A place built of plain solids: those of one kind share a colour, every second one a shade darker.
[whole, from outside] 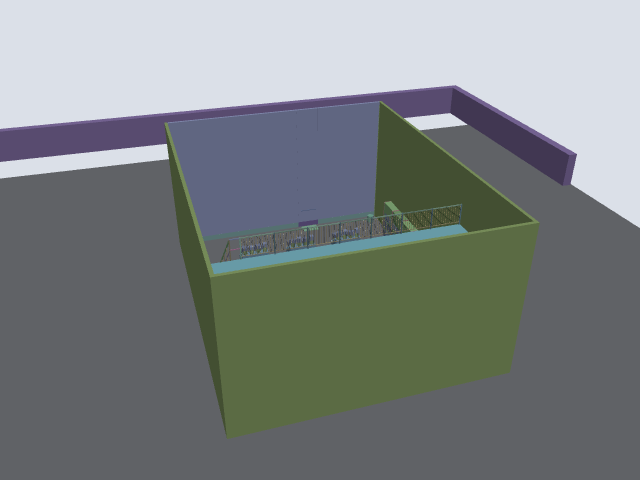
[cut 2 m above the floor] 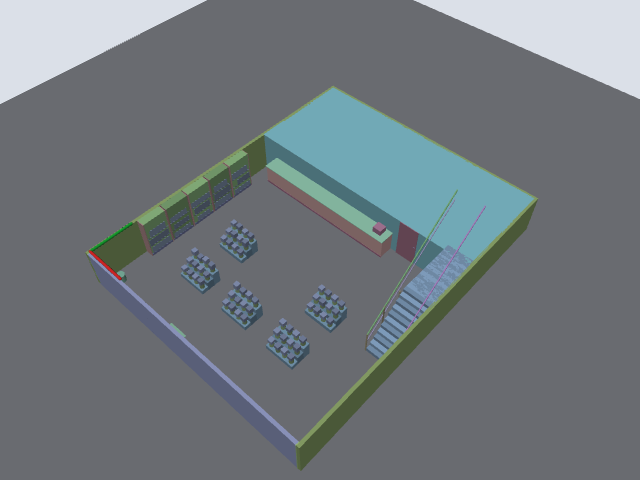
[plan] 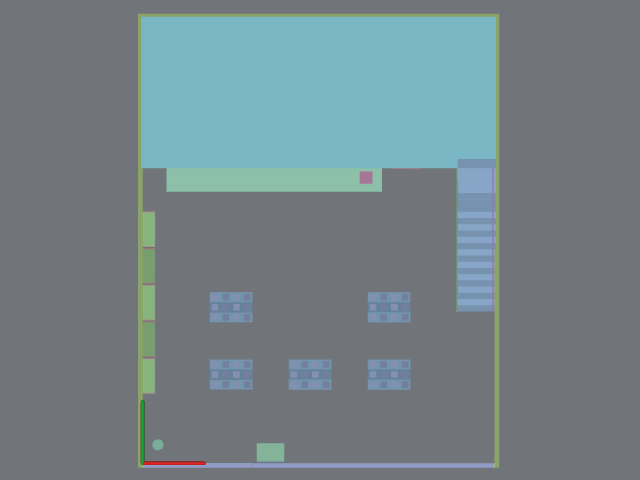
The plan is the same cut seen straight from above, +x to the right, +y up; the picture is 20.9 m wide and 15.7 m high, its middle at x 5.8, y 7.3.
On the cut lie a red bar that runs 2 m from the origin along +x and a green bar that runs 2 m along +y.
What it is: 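A flower shop at street level behind a glazed front, one room two levels high, with a raised rear level reached by one straight flight, fitted out in the 1990s to 2020s; 11.5 x 14.6 m, 7.06 m high throughout; its front glazed onto the street; the raised level 4.42 m over the floor, over the rear 4.9 m, open to the hall behind a guard 1.0 m high along its edge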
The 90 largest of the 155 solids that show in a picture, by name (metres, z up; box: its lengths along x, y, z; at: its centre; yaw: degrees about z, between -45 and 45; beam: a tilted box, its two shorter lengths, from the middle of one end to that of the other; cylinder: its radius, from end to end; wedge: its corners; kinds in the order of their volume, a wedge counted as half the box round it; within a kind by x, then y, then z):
{
 "upper_1": {"box": [11.61, 4.95, 4.47], "at": [5.75, 12.12, 2.18]},
 "street_hedge_1": {"box": [0.6, 15.85, 2.25], "at": [-13.85, -8.07, 1.07]},
 "street_hedge_2": {"box": [39.8, 0.6, 2.25], "at": [5.75, -16.3, 1.07]},
 "wall_1": {"box": [0.15, 14.85, 7.11], "at": [-0.07, 7.28, 3.5]},
 "wall_2": {"box": [11.81, 0.15, 7.11], "at": [5.75, 14.62, 3.5]},
 "wall_3": {"box": [0.15, 14.85, 7.11], "at": [11.59, 7.28, 3.5]},
 "stair_step_1": {"box": [1.26, 0.41, 0.23], "at": [10.93, 5.16, 0.07]},
 "stair_step_2": {"box": [1.26, 0.41, 0.42], "at": [10.93, 5.37, 0.16]},
 "stair_step_3": {"box": [1.26, 0.41, 0.6], "at": [10.93, 5.57, 0.25]},
 "stair_step_4": {"box": [1.26, 0.41, 0.79], "at": [10.93, 5.77, 0.34]},
 "stair_step_5": {"box": [1.26, 0.41, 0.97], "at": [10.93, 5.98, 0.43]},
 "stair_step_6": {"box": [1.26, 0.41, 1.15], "at": [10.93, 6.18, 0.53]},
 "stair_step_7": {"box": [1.26, 0.41, 1.34], "at": [10.93, 6.39, 0.62]},
 "stair_step_8": {"box": [1.26, 0.41, 1.52], "at": [10.93, 6.59, 0.71]},
 "stair_step_9": {"box": [1.26, 0.41, 1.71], "at": [10.93, 6.79, 0.8]},
 "stair_step_10": {"box": [1.26, 0.41, 1.89], "at": [10.93, 7.0, 0.9]},
 "stair_step_11": {"box": [1.26, 0.41, 2.07], "at": [10.93, 7.2, 0.99]},
 "stair_step_12": {"box": [1.26, 0.41, 2.26], "at": [10.93, 7.41, 1.08]},
 "stair_step_13": {"box": [1.26, 0.41, 2.44], "at": [10.93, 7.61, 1.17]},
 "stair_step_14": {"box": [1.26, 0.41, 2.63], "at": [10.93, 7.81, 1.26]},
 "stair_step_15": {"box": [1.26, 0.41, 2.81], "at": [10.93, 8.02, 1.35]},
 "stair_step_16": {"box": [1.26, 0.41, 2.99], "at": [10.93, 8.22, 1.45]},
 "stair_step_17": {"box": [1.26, 0.41, 3.18], "at": [10.93, 8.43, 1.54]},
 "stair_step_18": {"box": [1.26, 0.41, 3.36], "at": [10.93, 8.63, 1.63]},
 "stair_step_19": {"box": [1.26, 0.41, 3.55], "at": [10.93, 8.83, 1.72]},
 "stair_step_20": {"box": [1.26, 0.41, 3.73], "at": [10.93, 9.04, 1.81]},
 "stair_step_21": {"box": [1.26, 0.41, 3.91], "at": [10.93, 9.24, 1.91]},
 "stair_step_22": {"box": [1.26, 0.41, 4.1], "at": [10.93, 9.45, 2.0]},
 "stair_step_23": {"box": [1.26, 0.5, 4.28], "at": [10.93, 9.7, 2.09]},
 "window_wall_1": {"box": [3.58, 0.15, 7.11], "at": [1.79, -0.07, 3.5]},
 "window_wall_2": {"box": [1.2, 0.15, 7.11], "at": [4.18, -0.07, 3.5]},
 "window_wall_3": {"box": [6.73, 0.15, 7.11], "at": [8.14, -0.07, 3.5]},
 "counter_1": {"box": [7.01, 0.7, 1.05], "at": [4.3, 9.29, 0.47]},
 "shelves_body_1": {"box": [0.4, 1.16, 2.1], "at": [0.2, 2.85, 1.0]},
 "shelves_body_2": {"box": [0.4, 1.16, 2.1], "at": [0.2, 4.05, 1.0]},
 "shelves_body_3": {"box": [0.4, 1.16, 2.1], "at": [0.2, 5.25, 1.0]},
 "shelves_body_4": {"box": [0.4, 1.16, 2.1], "at": [0.2, 6.45, 1.0]},
 "shelves_body_5": {"box": [0.4, 1.16, 2.1], "at": [0.2, 7.65, 1.0]},
 "tier_1": {"box": [1.4, 0.33, 0.27], "at": [2.89, 2.57, 0.09]},
 "tier_2": {"box": [1.4, 0.33, 0.51], "at": [2.89, 2.9, 0.2]},
 "tier_3": {"box": [1.4, 0.33, 0.75], "at": [2.89, 3.23, 0.33]},
 "tier_4": {"box": [1.4, 0.33, 0.27], "at": [2.89, 4.77, 0.09]},
 "tier_5": {"box": [1.4, 0.33, 0.51], "at": [2.89, 5.1, 0.2]},
 "tier_6": {"box": [1.4, 0.33, 0.75], "at": [2.89, 5.43, 0.33]},
 "tier_7": {"box": [1.4, 0.33, 0.27], "at": [5.47, 2.57, 0.09]},
 "tier_8": {"box": [1.4, 0.33, 0.51], "at": [5.47, 2.9, 0.2]},
 "tier_9": {"box": [1.4, 0.33, 0.75], "at": [5.47, 3.23, 0.33]},
 "tier_10": {"box": [1.4, 0.33, 0.27], "at": [8.06, 2.57, 0.09]},
 "tier_11": {"box": [1.4, 0.33, 0.51], "at": [8.06, 2.9, 0.2]},
 "tier_12": {"box": [1.4, 0.33, 0.75], "at": [8.06, 3.23, 0.33]},
 "tier_13": {"box": [1.4, 0.33, 0.27], "at": [8.06, 4.77, 0.09]},
 "tier_14": {"box": [1.4, 0.33, 0.51], "at": [8.06, 5.1, 0.2]},
 "tier_15": {"box": [1.4, 0.33, 0.75], "at": [8.06, 5.43, 0.33]},
 "shelves_goods_1": {"box": [0.41, 1.02, 0.35], "at": [0.2, 2.84, 0.79]},
 "shelves_goods_2": {"box": [0.41, 0.97, 0.35], "at": [0.2, 2.85, 0.31]},
 "shelves_goods_3": {"box": [0.41, 0.82, 0.37], "at": [0.2, 2.86, 1.28]},
 "shelves_goods_4": {"box": [0.41, 0.89, 0.29], "at": [0.2, 4.0, 1.24]},
 "shelves_goods_5": {"box": [0.41, 0.95, 0.27], "at": [0.2, 4.03, 0.26]},
 "shelves_goods_6": {"box": [0.41, 0.83, 0.26], "at": [0.2, 4.06, 0.74]},
 "shelves_goods_7": {"box": [0.41, 0.89, 0.36], "at": [0.2, 5.25, 0.79]},
 "shelves_goods_8": {"box": [0.41, 1.06, 0.3], "at": [0.2, 5.25, 1.24]},
 "shelves_goods_9": {"box": [0.41, 0.74, 0.27], "at": [0.2, 5.27, 0.27]},
 "shelves_goods_10": {"box": [0.41, 0.98, 0.36], "at": [0.2, 6.42, 0.31]},
 "shelves_goods_11": {"box": [0.41, 0.8, 0.35], "at": [0.2, 6.44, 1.27]},
 "shelves_goods_12": {"box": [0.41, 0.95, 0.38], "at": [0.2, 6.47, 0.8]},
 "shelves_goods_13": {"box": [0.41, 0.94, 0.35], "at": [0.2, 7.61, 1.27]},
 "shelves_goods_14": {"box": [0.41, 0.96, 0.28], "at": [0.2, 7.66, 0.27]},
 "shelves_goods_15": {"box": [0.41, 0.76, 0.3], "at": [0.2, 7.78, 0.76]},
 "stair_guard_rail_1": {"wedge": [[10.25, 4.96, 1.08], [10.25, 4.96, 1.14], [10.25, 9.65, 5.31], [10.25, 9.65, 5.37], [10.3, 4.96, 1.08], [10.3, 4.96, 1.14], [10.3, 9.65, 5.31], [10.3, 9.65, 5.37]]},
 "shelves_shelf_1": {"box": [0.41, 1.1, 0.18], "at": [0.21, 2.85, 0.04]},
 "shelves_shelf_2": {"box": [0.41, 1.1, 0.18], "at": [0.21, 4.05, 0.04]},
 "shelves_shelf_3": {"box": [0.41, 1.1, 0.18], "at": [0.21, 5.25, 0.04]},
 "shelves_shelf_4": {"box": [0.41, 1.1, 0.18], "at": [0.21, 6.45, 0.04]},
 "shelves_shelf_5": {"box": [0.41, 1.1, 0.18], "at": [0.21, 7.65, 0.04]},
 "stair_wall_rail_1": {"wedge": [[11.44, 4.96, 1.09], [11.44, 4.96, 1.14], [11.44, 9.65, 5.32], [11.44, 9.65, 5.37], [11.47, 4.96, 1.09], [11.47, 4.96, 1.14], [11.47, 9.65, 5.32], [11.47, 9.65, 5.37]]},
 "stair_guard_low_1": {"wedge": [[10.26, 4.96, 0.62], [10.26, 4.96, 0.66], [10.26, 9.65, 4.85], [10.26, 9.65, 4.89], [10.29, 4.96, 0.62], [10.29, 4.96, 0.66], [10.29, 9.65, 4.85], [10.29, 9.65, 4.89]]},
 "counter_top_1": {"box": [7.05, 0.78, 0.04], "at": [4.3, 9.27, 1.02]},
 "stallriser_1": {"box": [3.58, 0.05, 0.35], "at": [1.79, -0.02, 0.12]},
 "stallriser_2": {"box": [6.73, 0.05, 0.35], "at": [8.14, -0.02, 0.12]},
 "shelves_cheek_1": {"box": [0.41, 0.032, 2.1], "at": [0.21, 2.29, 1.0]},
 "shelves_cheek_2": {"box": [0.41, 0.032, 2.1], "at": [0.21, 3.48, 1.0]},
 "shelves_cheek_3": {"box": [0.41, 0.032, 2.1], "at": [0.21, 4.68, 1.0]},
 "shelves_cheek_4": {"box": [0.41, 0.032, 2.1], "at": [0.21, 5.88, 1.0]},
 "shelves_cheek_5": {"box": [0.41, 0.032, 2.1], "at": [0.21, 7.08, 1.0]},
 "service_door_1": {"box": [0.95, 0.03, 2.1], "at": [8.59, 9.63, 1.0]},
 "front_corner_1": {"box": [0.04, 0.17, 6.96], "at": [0.0, -0.07, 3.43]},
 "till_1": {"box": [0.42, 0.4, 0.28], "at": [7.31, 9.34, 1.18]},
 "plant_pot_1": {"cylinder": 0.18, "from": [0.5, 0.6, 0.0], "to": [0.5, 0.6, 0.38]},
 "door_mat_1": {"box": [0.9, 0.6, 0.07], "at": [4.18, 0.35, -0.02]},
 "street_door_kick_1": {"box": [1.2, 0.05, 0.35], "at": [4.18, -0.02, 0.12]}
}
